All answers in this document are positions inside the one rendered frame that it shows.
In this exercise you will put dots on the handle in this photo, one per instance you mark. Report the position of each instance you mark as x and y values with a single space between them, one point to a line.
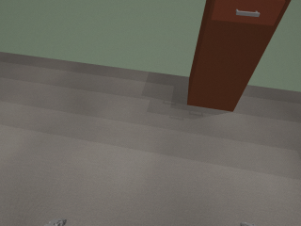
247 13

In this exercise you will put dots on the cabinet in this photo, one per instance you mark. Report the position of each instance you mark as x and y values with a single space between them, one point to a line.
227 54

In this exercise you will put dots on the drawer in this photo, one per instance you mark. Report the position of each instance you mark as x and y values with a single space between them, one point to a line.
225 10

